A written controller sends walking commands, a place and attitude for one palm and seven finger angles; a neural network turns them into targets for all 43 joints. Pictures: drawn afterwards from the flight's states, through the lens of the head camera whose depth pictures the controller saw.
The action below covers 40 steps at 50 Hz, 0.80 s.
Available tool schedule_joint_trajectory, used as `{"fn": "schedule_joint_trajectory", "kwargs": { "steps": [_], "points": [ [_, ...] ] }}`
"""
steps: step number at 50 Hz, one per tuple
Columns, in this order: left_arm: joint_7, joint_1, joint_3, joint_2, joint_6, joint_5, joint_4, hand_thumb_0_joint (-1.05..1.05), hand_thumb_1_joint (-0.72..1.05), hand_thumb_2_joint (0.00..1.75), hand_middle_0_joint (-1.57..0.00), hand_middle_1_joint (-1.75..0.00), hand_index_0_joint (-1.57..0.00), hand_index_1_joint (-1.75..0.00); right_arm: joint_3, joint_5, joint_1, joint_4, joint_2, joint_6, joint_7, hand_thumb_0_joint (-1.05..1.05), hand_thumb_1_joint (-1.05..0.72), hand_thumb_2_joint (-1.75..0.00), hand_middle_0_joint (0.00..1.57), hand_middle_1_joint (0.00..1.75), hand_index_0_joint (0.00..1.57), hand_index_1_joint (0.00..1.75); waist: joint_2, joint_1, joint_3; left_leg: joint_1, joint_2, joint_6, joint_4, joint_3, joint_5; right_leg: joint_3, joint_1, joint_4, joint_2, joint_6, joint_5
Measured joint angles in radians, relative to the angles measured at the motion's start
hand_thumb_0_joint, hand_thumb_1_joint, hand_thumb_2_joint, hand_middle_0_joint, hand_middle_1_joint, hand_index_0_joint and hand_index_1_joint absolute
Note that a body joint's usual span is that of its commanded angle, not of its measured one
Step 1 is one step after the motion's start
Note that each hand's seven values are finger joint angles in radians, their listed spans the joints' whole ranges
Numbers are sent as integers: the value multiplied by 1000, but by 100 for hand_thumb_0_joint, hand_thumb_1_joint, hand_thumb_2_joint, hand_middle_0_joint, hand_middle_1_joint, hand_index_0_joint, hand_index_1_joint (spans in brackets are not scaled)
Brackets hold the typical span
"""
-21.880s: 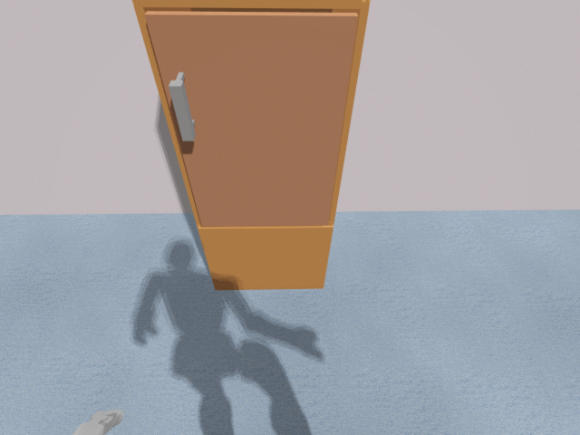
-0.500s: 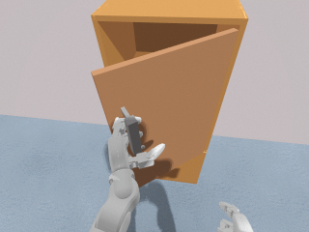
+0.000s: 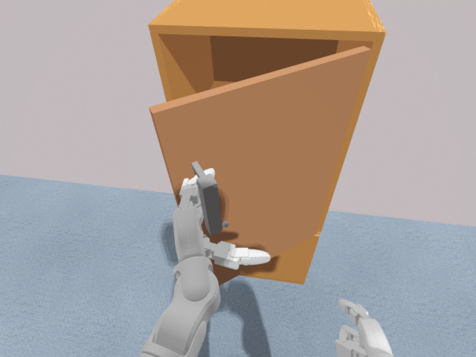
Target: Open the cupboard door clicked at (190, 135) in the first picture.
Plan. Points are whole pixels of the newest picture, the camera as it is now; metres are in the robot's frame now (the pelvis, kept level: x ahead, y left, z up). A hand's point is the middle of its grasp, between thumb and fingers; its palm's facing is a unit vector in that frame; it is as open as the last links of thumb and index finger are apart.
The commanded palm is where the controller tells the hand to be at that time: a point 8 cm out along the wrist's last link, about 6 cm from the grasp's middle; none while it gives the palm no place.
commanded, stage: slide the hand sideways off the handle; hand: left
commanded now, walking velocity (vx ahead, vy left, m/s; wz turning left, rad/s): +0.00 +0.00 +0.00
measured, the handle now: (205, 198) +0.35 +0.08 +0.10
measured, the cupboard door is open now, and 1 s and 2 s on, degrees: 37 44 44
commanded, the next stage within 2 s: draw the hand back to the body in 1.22 s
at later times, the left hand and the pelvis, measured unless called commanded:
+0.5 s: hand (228, 256) +0.25 +0.03 +0.10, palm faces -0.18 -0.98 +0.01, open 16.2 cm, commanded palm +0.22 +0.10 +0.09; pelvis -0.01 +0.01 +0.00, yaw -2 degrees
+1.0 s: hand (189, 283) +0.21 +0.09 +0.10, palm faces -0.11 -0.99 -0.04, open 16.3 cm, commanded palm +0.18 +0.15 +0.09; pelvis +0.01 +0.00 -0.01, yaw -1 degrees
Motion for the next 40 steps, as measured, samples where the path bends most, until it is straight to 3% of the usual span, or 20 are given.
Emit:
{"fn": "schedule_joint_trajectory", "kwargs": {
  "steps": [3, 6, 9, 12, 15, 21, 27, 40],
  "points": [
    [-28, 11, 2, 4, -3, 12, -8, -1, -49, 30, -33, -60, -31, -62, 6, 1, -3, -7, 5, 4, 6, 1, -91, -90, 20, 30, 20, 30, -4, 0, 1, 1, -3, 2, 0, 3, 0, 3, -1, 3, -4, 2, -1],
    [-210, 46, 17, 53, -51, 10, -32, -1, -49, 30, -30, -53, -24, -55, 13, 13, 20, -36, 2, 5, 4, 1, -91, -90, 20, 30, 20, 30, -16, 8, 2, -3, -12, 8, -3, 7, 4, 6, -11, 15, -13, 5, -5],
    [-403, 65, 17, 131, -99, -34, -49, -1, -49, 30, -25, -45, -16, -47, 21, 29, 43, -57, -12, -4, -10, 1, -91, -90, 20, 30, 20, 30, -9, 9, 6, -9, -17, 12, 7, 5, 2, 4, -14, 22, -18, 8, -7],
    [-509, 70, 13, 162, -115, -97, -56, -1, -50, 30, -21, -39, -12, -40, 25, 48, 56, -66, -29, -24, -23, 1, -91, -90, 20, 30, 20, 30, 9, 2, 13, -13, -19, 17, 20, 5, -2, 3, -13, 27, -20, 14, -8],
    [-518, 76, 14, 136, -101, -131, -59, -1, -50, 30, -19, -35, -12, -36, 26, 56, 60, -65, -32, -44, -26, 1, -91, -90, 20, 30, 20, 30, 16, -4, 15, -13, -21, 22, 21, 14, -2, 12, -17, 28, -22, 20, -4],
    [-454, 124, 8, 91, -85, -92, -96, -1, -50, 30, -15, -33, -16, -33, 31, 51, 74, -82, -13, -62, -4, 1, -91, -90, 20, 30, 20, 30, -4, -12, 5, -8, -18, 25, 12, 39, 1, 37, -28, 35, -22, 24, -1],
    [-447, 195, 5, 118, -98, -63, -167, -1, -50, 30, -15, -32, -16, -31, 37, 46, 82, -104, -4, -58, 7, 1, -91, -90, 20, 30, 20, 30, -18, -14, 6, 0, -7, 21, 15, 50, -7, 49, -27, 40, -13, 19, -5],
    [-520, 379, 80, 179, -109, -106, -318, -1, -50, 30, -17, -31, -16, -31, 30, 46, 76, -129, -30, -80, -13, 1, -91, -90, 20, 30, 20, 30, -8, -4, 4, -7, 0, 9, 23, 34, -19, 34, -28, 44, -4, 8, -19]
  ]
}}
